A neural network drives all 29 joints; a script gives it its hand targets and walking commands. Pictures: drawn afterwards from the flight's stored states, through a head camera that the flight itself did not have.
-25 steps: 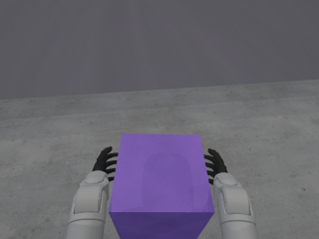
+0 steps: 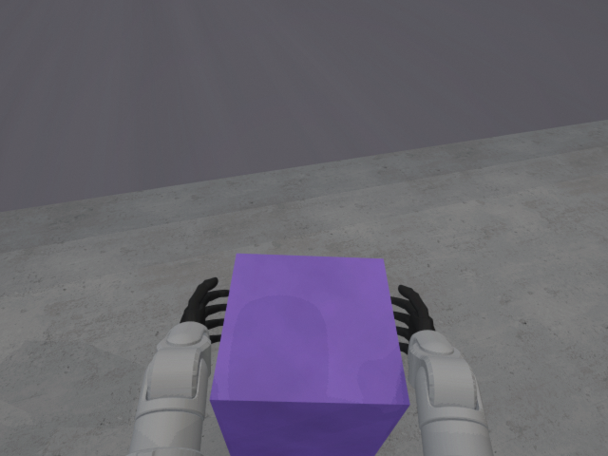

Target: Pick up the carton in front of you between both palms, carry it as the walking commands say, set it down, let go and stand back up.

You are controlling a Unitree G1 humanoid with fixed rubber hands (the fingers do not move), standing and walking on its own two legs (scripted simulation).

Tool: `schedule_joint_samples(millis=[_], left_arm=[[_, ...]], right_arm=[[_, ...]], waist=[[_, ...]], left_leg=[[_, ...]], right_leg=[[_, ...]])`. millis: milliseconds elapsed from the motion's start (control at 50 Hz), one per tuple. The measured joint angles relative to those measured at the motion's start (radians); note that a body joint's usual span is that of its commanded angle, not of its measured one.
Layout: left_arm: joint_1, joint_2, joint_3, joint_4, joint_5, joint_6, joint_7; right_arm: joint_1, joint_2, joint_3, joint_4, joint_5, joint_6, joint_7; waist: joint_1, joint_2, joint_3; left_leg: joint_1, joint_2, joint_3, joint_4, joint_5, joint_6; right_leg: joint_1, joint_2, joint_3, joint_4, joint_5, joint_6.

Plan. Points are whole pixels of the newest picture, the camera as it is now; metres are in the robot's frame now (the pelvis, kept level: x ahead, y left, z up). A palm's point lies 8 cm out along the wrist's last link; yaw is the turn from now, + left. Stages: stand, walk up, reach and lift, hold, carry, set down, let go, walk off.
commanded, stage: hold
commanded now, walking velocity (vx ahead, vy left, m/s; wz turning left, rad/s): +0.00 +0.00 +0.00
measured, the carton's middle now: (305, 362) +0.29 +0.00 -0.04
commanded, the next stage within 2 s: set down in 0.04 s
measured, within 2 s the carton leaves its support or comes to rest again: neither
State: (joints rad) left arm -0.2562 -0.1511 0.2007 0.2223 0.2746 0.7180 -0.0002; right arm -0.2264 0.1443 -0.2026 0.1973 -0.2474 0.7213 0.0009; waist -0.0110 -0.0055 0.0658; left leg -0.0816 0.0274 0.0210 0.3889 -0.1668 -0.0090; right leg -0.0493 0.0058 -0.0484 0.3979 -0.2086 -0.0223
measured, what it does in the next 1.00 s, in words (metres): lowers itself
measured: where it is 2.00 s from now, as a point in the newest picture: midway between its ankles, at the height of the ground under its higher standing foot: outside the picture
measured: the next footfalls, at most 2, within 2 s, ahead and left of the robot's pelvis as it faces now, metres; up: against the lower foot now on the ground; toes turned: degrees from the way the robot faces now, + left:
none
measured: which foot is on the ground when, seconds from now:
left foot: down 0.00-1.00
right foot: down 0.00-1.00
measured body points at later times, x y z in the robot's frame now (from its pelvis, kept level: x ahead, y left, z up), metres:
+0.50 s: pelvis -0.03 +0.03 -0.03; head +0.05 +0.03 +0.41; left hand +0.34 +0.18 -0.04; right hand +0.35 -0.12 -0.04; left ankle +0.04 +0.13 -0.74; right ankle +0.02 -0.10 -0.74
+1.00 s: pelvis -0.04 +0.00 -0.16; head +0.18 +0.01 +0.23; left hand +0.38 +0.17 -0.23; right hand +0.41 -0.13 -0.23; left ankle +0.04 +0.13 -0.74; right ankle +0.02 -0.10 -0.74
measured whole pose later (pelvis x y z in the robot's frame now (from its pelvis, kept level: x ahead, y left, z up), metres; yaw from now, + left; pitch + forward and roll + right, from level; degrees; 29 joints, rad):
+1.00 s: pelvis -0.04 +0.00 -0.16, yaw +2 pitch +38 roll +1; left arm -0.70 -0.16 0.48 0.51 0.25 0.24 0.06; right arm -0.77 0.05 -0.43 0.62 -0.24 0.25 0.03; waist 0.01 -0.01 -0.16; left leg -1.54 -0.01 -0.01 1.28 -0.40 -0.01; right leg -1.51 0.04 0.01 1.33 -0.47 -0.02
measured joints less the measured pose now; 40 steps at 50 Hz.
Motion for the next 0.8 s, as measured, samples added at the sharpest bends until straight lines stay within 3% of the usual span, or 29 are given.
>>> schedule_joint_samples(millis=[120,200,340,480,560,660,800], left_arm=[[-0.032,-0.007,0.043,0.038,0.018,0.004,-0.003],[-0.104,-0.028,0.125,0.113,0.042,-0.022,-0.004],[-0.291,-0.082,0.298,0.284,0.135,-0.13,0.013],[-0.358,-0.092,0.366,0.335,0.175,-0.264,0.016],[-0.345,-0.083,0.329,0.317,0.129,-0.382,0.033],[-0.332,-0.063,0.256,0.286,0.038,-0.513,0.074],[-0.336,-0.038,0.19,0.224,-0.061,-0.55,0.104]], right_arm=[[-0.057,0.012,-0.039,0.071,-0.029,-0.005,0.017],[-0.14,0.034,-0.131,0.168,-0.082,-0.043,0.044],[-0.328,0.005,-0.302,0.362,-0.185,-0.153,0.105],[-0.426,-0.019,-0.357,0.458,-0.25,-0.295,0.128],[-0.436,-0.033,-0.332,0.458,-0.215,-0.411,0.118],[-0.436,-0.071,-0.258,0.437,-0.102,-0.533,0.092],[-0.437,-0.108,-0.173,0.377,0.054,-0.557,0.053]], waist=[[0.009,-0.008,0.003],[-0.002,-0.006,0.015],[-0.013,0.0,0.055],[0.002,0.009,0.067],[-0.002,0.011,0.073],[-0.008,0.014,0.053],[-0.002,0.003,-0.089]], left_leg=[[0.01,-0.011,0.012,0.014,-0.002,0.01],[-0.014,-0.022,0.006,0.058,-0.017,0.02],[-0.117,-0.058,-0.006,0.167,-0.051,0.04],[-0.367,-0.063,0.005,0.287,-0.074,0.047],[-0.574,-0.063,-0.003,0.372,-0.083,0.044],[-0.86,-0.059,-0.015,0.505,-0.105,0.036],[-1.201,-0.049,-0.017,0.697,-0.163,0.021]], right_leg=[[0.007,-0.01,0.014,0.014,0.002,0.01],[-0.013,-0.008,0.032,0.054,-0.014,0.006],[-0.119,0.001,0.093,0.187,-0.073,0.002],[-0.372,-0.002,0.104,0.312,-0.093,0.025],[-0.575,0.0,0.095,0.394,-0.105,0.028],[-0.855,0.006,0.081,0.526,-0.131,0.034],[-1.201,0.021,0.077,0.728,-0.193,0.025]])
